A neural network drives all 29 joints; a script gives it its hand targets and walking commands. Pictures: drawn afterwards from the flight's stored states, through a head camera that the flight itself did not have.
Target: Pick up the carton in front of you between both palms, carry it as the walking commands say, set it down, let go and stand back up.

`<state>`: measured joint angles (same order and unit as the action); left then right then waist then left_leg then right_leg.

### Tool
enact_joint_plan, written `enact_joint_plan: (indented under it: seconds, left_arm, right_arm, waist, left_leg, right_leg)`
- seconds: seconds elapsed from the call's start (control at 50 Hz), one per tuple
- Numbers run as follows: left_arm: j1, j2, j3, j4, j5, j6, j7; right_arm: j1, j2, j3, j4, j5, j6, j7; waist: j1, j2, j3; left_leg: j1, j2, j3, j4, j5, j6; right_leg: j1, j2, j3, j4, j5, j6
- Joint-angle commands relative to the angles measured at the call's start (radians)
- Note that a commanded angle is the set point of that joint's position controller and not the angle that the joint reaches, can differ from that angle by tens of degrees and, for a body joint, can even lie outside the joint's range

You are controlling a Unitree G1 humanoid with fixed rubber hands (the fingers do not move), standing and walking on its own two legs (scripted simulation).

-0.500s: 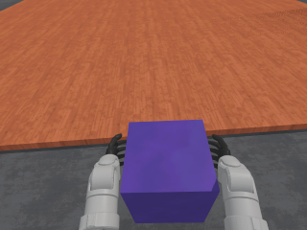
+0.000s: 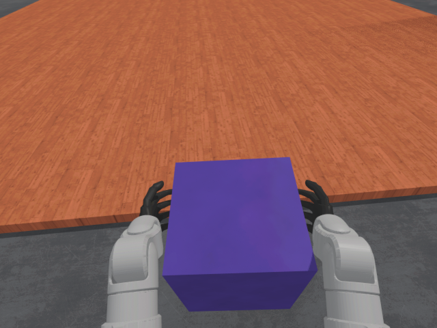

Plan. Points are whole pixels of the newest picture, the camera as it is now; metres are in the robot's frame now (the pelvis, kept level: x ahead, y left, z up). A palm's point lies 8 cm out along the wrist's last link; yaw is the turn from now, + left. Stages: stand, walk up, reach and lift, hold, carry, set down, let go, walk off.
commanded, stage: carry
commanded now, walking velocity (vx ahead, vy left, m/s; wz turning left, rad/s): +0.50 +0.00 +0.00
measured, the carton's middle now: (235, 239) +0.29 +0.01 +0.03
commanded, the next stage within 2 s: none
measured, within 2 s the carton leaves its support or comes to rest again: neither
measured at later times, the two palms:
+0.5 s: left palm (156, 149) +0.51 +0.20 +0.08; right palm (278, 144) +0.52 -0.10 +0.08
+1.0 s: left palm (178, 67) +0.92 +0.19 +0.12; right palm (263, 66) +0.93 -0.11 +0.11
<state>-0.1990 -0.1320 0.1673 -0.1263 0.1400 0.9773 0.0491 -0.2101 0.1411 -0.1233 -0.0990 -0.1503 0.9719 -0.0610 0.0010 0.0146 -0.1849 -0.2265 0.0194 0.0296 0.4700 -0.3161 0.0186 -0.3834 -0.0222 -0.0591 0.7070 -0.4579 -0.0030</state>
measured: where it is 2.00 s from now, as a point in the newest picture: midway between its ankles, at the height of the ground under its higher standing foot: (223, 170)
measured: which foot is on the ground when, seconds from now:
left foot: down 0.00-0.12, up 0.14-0.46, down 0.48-1.00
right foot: up 0.00-0.10, down 0.12-0.50, up 0.52-0.96, down 0.98-1.00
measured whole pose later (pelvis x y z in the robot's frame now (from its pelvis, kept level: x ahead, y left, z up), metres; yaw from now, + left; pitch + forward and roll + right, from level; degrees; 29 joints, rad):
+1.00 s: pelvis +0.59 +0.03 -0.03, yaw +3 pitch +3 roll +0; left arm -0.53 -0.09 0.25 -0.16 0.01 1.20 0.19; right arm -0.53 0.07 -0.22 -0.16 0.01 1.21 -0.20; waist 0.01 0.02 -0.08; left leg -0.03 0.06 0.18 0.61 -0.53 0.00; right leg -0.56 -0.03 -0.19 0.60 -0.10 -0.10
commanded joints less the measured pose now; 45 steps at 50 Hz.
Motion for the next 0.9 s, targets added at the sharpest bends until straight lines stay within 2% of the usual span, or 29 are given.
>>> enact_joint_plan:
  seconds: [0.0, 0.04, 0.06, 0.08, 0.1, 0.12, 0.14, 0.16, 0.18, 0.2, 0.22, 0.24, 0.3, 0.34, 0.4, 0.42, 0.44, 0.46, 0.48, 0.5, 0.52, 0.54, 0.56, 0.58, 0.6, 0.66, 0.76, 0.82, 0.88]
  left_arm:
    - [-0.469, -0.85, -0.747, -0.159, -0.335, 0.063, -0.107]
    - [-0.385, -0.829, -0.744, -0.217, -0.336, 0.1, -0.076]
    - [-0.338, -0.832, -0.738, -0.239, -0.336, 0.118, -0.062]
    - [-0.308, -0.826, -0.727, -0.268, -0.334, 0.134, -0.048]
    - [-0.257, -0.815, -0.709, -0.286, -0.327, 0.151, -0.034]
    - [-0.21, -0.793, -0.685, -0.297, -0.312, 0.164, -0.019]
    - [-0.201, -0.789, -0.668, -0.311, -0.3, 0.174, -0.003]
    - [-0.204, -0.8, -0.659, -0.356, -0.301, 0.185, 0.007]
    - [-0.205, -0.816, -0.664, -0.392, -0.31, 0.193, 0.014]
    - [-0.238, -0.815, -0.67, -0.42, -0.32, 0.199, 0.02]
    - [-0.255, -0.812, -0.683, -0.442, -0.333, 0.202, 0.025]
    - [-0.257, -0.805, -0.693, -0.457, -0.348, 0.203, 0.028]
    - [-0.217, -0.75, -0.705, -0.464, -0.372, 0.206, 0.036]
    - [-0.188, -0.712, -0.707, -0.465, -0.382, 0.207, 0.039]
    - [-0.185, -0.676, -0.712, -0.489, -0.399, 0.21, 0.041]
    - [-0.196, -0.668, -0.717, -0.51, -0.408, 0.211, 0.041]
    - [-0.2, -0.658, -0.722, -0.532, -0.414, 0.213, 0.041]
    - [-0.197, -0.637, -0.722, -0.548, -0.418, 0.217, 0.043]
    - [-0.201, -0.614, -0.721, -0.572, -0.419, 0.224, 0.045]
    - [-0.202, -0.603, -0.723, -0.596, -0.426, 0.232, 0.045]
    - [-0.223, -0.619, -0.741, -0.611, -0.431, 0.232, 0.04]
    - [-0.264, -0.635, -0.738, -0.605, -0.429, 0.23, 0.035]
    - [-0.301, -0.654, -0.731, -0.59, -0.428, 0.225, 0.031]
    - [-0.329, -0.658, -0.722, -0.57, -0.424, 0.22, 0.032]
    - [-0.346, -0.645, -0.711, -0.554, -0.414, 0.217, 0.036]
    - [-0.387, -0.547, -0.653, -0.471, -0.356, 0.22, 0.073]
    - [-0.502, -0.433, -0.534, -0.302, -0.282, 0.248, 0.142]
    - [-0.614, -0.442, -0.495, -0.234, -0.288, 0.252, 0.152]
    - [-0.729, -0.478, -0.466, -0.169, -0.297, 0.242, 0.146]
  right_arm:
    - [-0.428, 0.814, 0.657, -0.223, 0.302, 0.063, 0.106]
    - [-0.365, 0.803, 0.671, -0.294, 0.324, 0.103, 0.084]
    - [-0.337, 0.796, 0.675, -0.324, 0.335, 0.122, 0.073]
    - [-0.301, 0.788, 0.68, -0.349, 0.344, 0.14, 0.064]
    - [-0.286, 0.771, 0.68, -0.373, 0.356, 0.157, 0.056]
    - [-0.291, 0.761, 0.687, -0.419, 0.374, 0.179, 0.048]
    - [-0.329, 0.746, 0.699, -0.464, 0.399, 0.198, 0.043]
    - [-0.329, 0.763, 0.705, -0.482, 0.421, 0.209, 0.04]
    - [-0.307, 0.778, 0.701, -0.492, 0.431, 0.215, 0.037]
    - [-0.307, 0.78, 0.694, -0.488, 0.431, 0.217, 0.032]
    - [-0.291, 0.779, 0.682, -0.481, 0.426, 0.217, 0.024]
    - [-0.268, 0.775, 0.674, -0.477, 0.417, 0.215, 0.014]
    - [-0.176, 0.729, 0.63, -0.452, 0.366, 0.21, -0.021]
    - [-0.132, 0.694, 0.61, -0.451, 0.339, 0.209, -0.042]
    - [-0.126, 0.659, 0.606, -0.487, 0.334, 0.207, -0.057]
    - [-0.129, 0.653, 0.607, -0.505, 0.34, 0.206, -0.058]
    - [-0.128, 0.642, 0.606, -0.522, 0.345, 0.207, -0.06]
    - [-0.12, 0.628, 0.602, -0.533, 0.35, 0.209, -0.062]
    - [-0.111, 0.597, 0.595, -0.549, 0.347, 0.212, -0.065]
    - [-0.122, 0.598, 0.607, -0.557, 0.36, 0.214, -0.064]
    - [-0.138, 0.621, 0.623, -0.596, 0.379, 0.216, -0.055]
    - [-0.21, 0.637, 0.641, -0.617, 0.397, 0.213, -0.047]
    - [-0.278, 0.643, 0.654, -0.629, 0.411, 0.211, -0.04]
    - [-0.329, 0.637, 0.669, -0.637, 0.425, 0.21, -0.034]
    - [-0.369, 0.62, 0.677, -0.633, 0.437, 0.21, -0.029]
    - [-0.43, 0.512, 0.651, -0.563, 0.442, 0.221, -0.035]
    - [-0.536, 0.406, 0.536, -0.366, 0.403, 0.243, -0.086]
    - [-0.629, 0.415, 0.475, -0.273, 0.378, 0.242, -0.11]
    - [-0.738, 0.462, 0.445, -0.198, 0.361, 0.232, -0.122]
  waist:
    - [-0.031, 0.133, -0.096]
    - [-0.026, 0.151, -0.128]
    - [-0.017, 0.126, -0.145]
    - [-0.015, 0.08, -0.173]
    - [0.003, 0.012, -0.214]
    - [0.02, -0.242, -0.229]
    - [0.025, -0.291, -0.169]
    - [0.025, -0.185, -0.124]
    - [0.021, -0.106, -0.112]
    - [0.021, -0.062, -0.108]
    - [0.02, -0.061, -0.092]
    - [0.019, -0.079, -0.083]
    - [0.016, -0.116, -0.047]
    - [0.019, -0.15, -0.018]
    - [0.017, -0.179, -0.002]
    - [0.007, -0.166, -0.024]
    - [-0.001, -0.139, -0.068]
    - [-0.019, -0.087, -0.134]
    - [-0.033, 0.114, -0.183]
    - [-0.031, 0.312, -0.21]
    - [-0.025, 0.208, -0.187]
    - [-0.027, 0.13, -0.181]
    - [-0.025, 0.036, -0.166]
    - [-0.02, 0.009, -0.156]
    - [-0.016, 0.031, -0.155]
    - [-0.02, 0.084, -0.133]
    - [-0.038, 0.092, -0.051]
    - [-0.053, 0.107, -0.009]
    - [-0.047, 0.113, 0.008]
  left_leg:
    - [0.285, 0.253, -0.284, -0.192, 0.167, 0.142]
    - [0.23, 0.205, -0.168, -0.147, 0.208, 0.11]
    - [0.138, 0.179, -0.101, -0.1, 0.161, 0.09]
    - [-0.003, 0.152, -0.043, -0.024, 0.145, 0.064]
    - [-0.188, 0.118, 0.014, 0.122, 0.089, 0.029]
    - [-0.451, 0.04, 0.11, 0.385, -0.086, -0.021]
    - [-0.62, 0.004, 0.065, 0.518, -0.217, -0.01]
    - [-0.667, 0.063, 0.007, 0.612, -0.225, 0.0]
    - [-0.667, 0.093, -0.004, 0.65, -0.192, 0.0]
    - [-0.656, 0.116, -0.005, 0.612, -0.141, -0.003]
    - [-0.621, 0.126, 0.003, 0.534, -0.089, -0.012]
    - [-0.575, 0.111, 0.034, 0.471, -0.033, -0.023]
    - [-0.451, 0.074, 0.103, 0.263, 0.077, -0.041]
    - [-0.365, 0.043, 0.151, 0.148, 0.127, -0.038]
    - [-0.203, 0.018, 0.198, 0.063, 0.235, -0.012]
    - [-0.1, -0.003, 0.233, 0.043, 0.236, -0.004]
    - [0.045, -0.038, 0.275, 0.034, 0.18, 0.003]
    - [0.251, -0.003, 0.223, 0.037, 0.113, 0.01]
    - [0.375, 0.25, -0.203, -0.123, -0.197, 0.079]
    - [0.484, 0.435, -0.585, -0.272, -0.223, 0.192]
    - [0.439, 0.431, -0.552, -0.27, -0.109, 0.197]
    - [0.371, 0.395, -0.462, -0.248, -0.001, 0.189]
    - [0.294, 0.371, -0.365, -0.236, 0.044, 0.165]
    - [0.224, 0.341, -0.275, -0.246, 0.056, 0.14]
    - [0.181, 0.313, -0.204, -0.257, 0.041, 0.119]
    - [0.168, 0.272, -0.092, -0.288, 0.03, 0.125]
    - [0.209, 0.224, 0.009, -0.281, 0.185, 0.144]
    - [0.219, 0.209, 0.047, -0.254, 0.263, 0.146]
    - [0.246, 0.211, 0.066, -0.205, 0.343, 0.129]
  right_leg:
    - [-0.239, 0.017, -0.069, -0.091, 0.049, 0.009]
    - [-0.088, 0.05, -0.129, -0.215, 0.139, 0.014]
    - [0.074, 0.057, -0.158, -0.303, 0.217, 0.014]
    - [0.294, 0.041, -0.145, -0.345, 0.262, 0.005]
    - [0.531, -0.065, -0.013, -0.362, 0.211, -0.028]
    - [0.676, -0.324, 0.377, -0.449, 0.015, -0.134]
    - [0.679, -0.449, 0.605, -0.478, 0.07, -0.245]
    - [0.623, -0.46, 0.584, -0.476, 0.143, -0.27]
    - [0.579, -0.426, 0.505, -0.477, 0.204, -0.249]
    - [0.543, -0.397, 0.417, -0.505, 0.185, -0.215]
    - [0.505, -0.361, 0.33, -0.538, 0.183, -0.181]
    - [0.473, -0.322, 0.247, -0.552, 0.222, -0.157]
    - [0.401, -0.251, 0.079, -0.55, 0.323, -0.126]
    - [0.36, -0.228, 0.014, -0.533, 0.392, -0.109]
    - [0.301, -0.225, -0.037, -0.474, 0.473, -0.08]
    - [0.274, -0.209, -0.08, -0.384, 0.542, -0.065]
    - [0.229, -0.174, -0.139, -0.246, 0.605, -0.045]
    - [0.119, -0.136, -0.17, -0.052, 0.565, -0.02]
    - [-0.077, -0.062, -0.171, 0.236, 0.357, 0.029]
    - [-0.299, 0.029, -0.088, 0.484, 0.006, 0.037]
    - [-0.356, -0.039, 0.023, 0.595, -0.005, 0.007]
    - [-0.361, -0.079, 0.042, 0.626, 0.034, -0.016]
    - [-0.341, -0.114, 0.055, 0.596, 0.098, -0.028]
    - [-0.309, -0.136, 0.069, 0.533, 0.152, -0.034]
    - [-0.277, -0.129, 0.052, 0.493, 0.187, -0.035]
    - [-0.287, -0.108, 0.004, 0.358, 0.255, -0.027]
    - [-0.353, -0.081, -0.059, 0.082, 0.377, -0.024]
    - [-0.332, -0.061, -0.088, -0.015, 0.409, -0.042]
    - [-0.27, -0.046, -0.096, -0.091, 0.429, -0.071]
